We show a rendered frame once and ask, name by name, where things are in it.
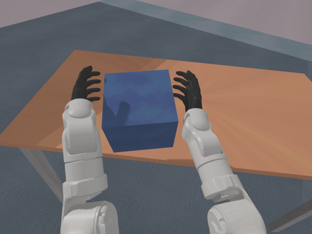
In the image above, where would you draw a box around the right robot hand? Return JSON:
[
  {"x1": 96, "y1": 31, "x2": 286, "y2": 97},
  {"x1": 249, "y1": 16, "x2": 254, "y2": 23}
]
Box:
[{"x1": 173, "y1": 70, "x2": 202, "y2": 112}]

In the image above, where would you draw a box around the robot left forearm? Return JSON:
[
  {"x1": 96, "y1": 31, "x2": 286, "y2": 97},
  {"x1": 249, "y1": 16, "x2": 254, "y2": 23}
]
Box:
[{"x1": 60, "y1": 98, "x2": 108, "y2": 230}]

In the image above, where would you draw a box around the left robot hand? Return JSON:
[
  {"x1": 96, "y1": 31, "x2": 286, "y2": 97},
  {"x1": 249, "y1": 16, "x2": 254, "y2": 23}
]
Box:
[{"x1": 71, "y1": 66, "x2": 101, "y2": 102}]

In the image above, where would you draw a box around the robot right upper arm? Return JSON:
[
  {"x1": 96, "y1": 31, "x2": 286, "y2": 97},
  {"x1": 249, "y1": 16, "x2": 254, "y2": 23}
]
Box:
[{"x1": 207, "y1": 198, "x2": 267, "y2": 234}]

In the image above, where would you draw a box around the carton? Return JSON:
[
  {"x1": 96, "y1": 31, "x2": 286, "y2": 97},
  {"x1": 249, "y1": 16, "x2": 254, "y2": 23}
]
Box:
[{"x1": 101, "y1": 70, "x2": 178, "y2": 153}]

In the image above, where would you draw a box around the robot left upper arm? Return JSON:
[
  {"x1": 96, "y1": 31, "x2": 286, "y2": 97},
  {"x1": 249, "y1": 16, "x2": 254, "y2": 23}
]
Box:
[{"x1": 61, "y1": 201, "x2": 119, "y2": 234}]

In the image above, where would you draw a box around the table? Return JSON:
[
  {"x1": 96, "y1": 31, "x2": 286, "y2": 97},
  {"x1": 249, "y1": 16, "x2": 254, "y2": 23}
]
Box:
[{"x1": 0, "y1": 50, "x2": 312, "y2": 232}]

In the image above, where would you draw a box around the robot right forearm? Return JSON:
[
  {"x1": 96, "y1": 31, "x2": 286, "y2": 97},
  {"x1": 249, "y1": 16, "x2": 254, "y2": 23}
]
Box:
[{"x1": 181, "y1": 108, "x2": 266, "y2": 230}]

